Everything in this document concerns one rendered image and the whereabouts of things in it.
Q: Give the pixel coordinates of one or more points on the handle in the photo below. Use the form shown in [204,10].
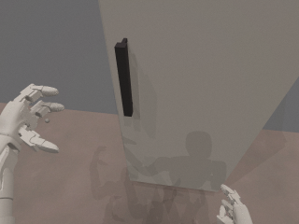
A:
[122,60]

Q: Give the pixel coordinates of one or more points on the robot right hand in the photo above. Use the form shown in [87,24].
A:
[238,213]

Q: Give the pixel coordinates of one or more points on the robot left forearm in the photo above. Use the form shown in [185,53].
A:
[9,151]

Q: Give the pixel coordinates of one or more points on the robot left hand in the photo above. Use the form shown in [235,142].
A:
[16,114]

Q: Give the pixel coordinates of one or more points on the fridge door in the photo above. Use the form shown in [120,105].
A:
[206,75]

